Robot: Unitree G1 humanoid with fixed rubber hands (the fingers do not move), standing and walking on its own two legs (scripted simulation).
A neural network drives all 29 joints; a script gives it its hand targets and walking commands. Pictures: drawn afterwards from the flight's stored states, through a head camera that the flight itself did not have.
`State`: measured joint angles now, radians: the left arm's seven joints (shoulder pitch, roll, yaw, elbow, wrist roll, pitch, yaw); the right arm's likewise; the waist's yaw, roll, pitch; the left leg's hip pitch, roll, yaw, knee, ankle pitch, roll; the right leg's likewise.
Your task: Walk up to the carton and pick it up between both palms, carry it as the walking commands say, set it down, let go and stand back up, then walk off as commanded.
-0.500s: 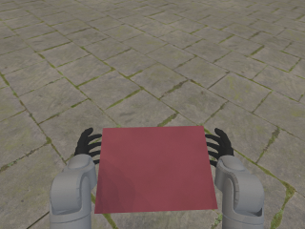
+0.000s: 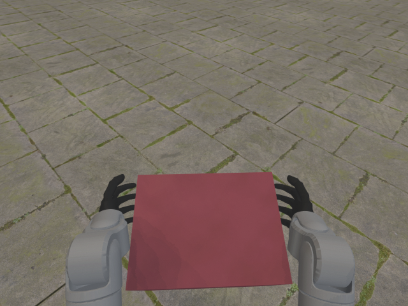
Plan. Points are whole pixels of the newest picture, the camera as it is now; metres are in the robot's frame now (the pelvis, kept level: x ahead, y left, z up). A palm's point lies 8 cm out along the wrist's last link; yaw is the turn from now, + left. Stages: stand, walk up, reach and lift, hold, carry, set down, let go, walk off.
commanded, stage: carry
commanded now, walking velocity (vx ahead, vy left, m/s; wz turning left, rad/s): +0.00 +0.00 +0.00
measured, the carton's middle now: (205, 235) +0.25 +0.00 +0.01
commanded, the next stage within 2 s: hold in 0.62 s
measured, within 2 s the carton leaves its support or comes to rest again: neither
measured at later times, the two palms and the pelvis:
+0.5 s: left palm (103, 227) +0.22 +0.17 +0.11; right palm (300, 227) +0.22 -0.15 +0.11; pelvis -0.02 +0.00 +0.00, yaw +1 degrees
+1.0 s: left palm (109, 229) +0.24 +0.18 +0.05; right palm (281, 235) +0.24 -0.14 +0.05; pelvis -0.04 +0.02 +0.02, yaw -9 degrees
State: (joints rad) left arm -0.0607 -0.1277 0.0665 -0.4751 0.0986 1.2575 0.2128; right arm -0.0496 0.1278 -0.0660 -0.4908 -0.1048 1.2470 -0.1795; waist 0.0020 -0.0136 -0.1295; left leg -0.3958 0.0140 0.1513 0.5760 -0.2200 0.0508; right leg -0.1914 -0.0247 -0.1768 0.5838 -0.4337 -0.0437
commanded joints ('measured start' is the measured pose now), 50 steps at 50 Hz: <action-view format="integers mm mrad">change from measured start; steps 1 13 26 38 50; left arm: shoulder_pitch -445 -463 -470 -435 -636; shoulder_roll -893 -892 -902 -651 -765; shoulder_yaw -638 -626 -626 -491 -483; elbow -115 -93 -96 214 553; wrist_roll -400 -394 -397 -216 -170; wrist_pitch -9 4 -7 -603 -560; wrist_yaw -271 -263 -263 -346 -444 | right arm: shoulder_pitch -425 -444 -451 -445 -699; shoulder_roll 911 904 908 655 761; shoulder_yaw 601 592 605 589 442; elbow -71 -54 -62 279 694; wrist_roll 367 372 376 209 82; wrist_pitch -5 7 -3 -659 -648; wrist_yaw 242 240 239 280 392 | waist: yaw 0 1 1 87 69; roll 11 23 18 -26 -3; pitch -144 -136 -166 -381 -63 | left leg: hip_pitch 131 124 134 458 604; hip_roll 122 121 117 -53 -87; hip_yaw -174 -185 -183 -275 -203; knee -103 -134 -111 -96 -183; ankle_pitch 157 124 187 624 121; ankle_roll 6 -6 -4 -9 -36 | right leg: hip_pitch -45 -53 -41 161 -235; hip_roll -126 -118 -123 29 40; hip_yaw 147 144 139 350 334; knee -146 -166 -143 -138 -364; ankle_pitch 160 134 197 1012 91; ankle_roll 12 13 7 34 -36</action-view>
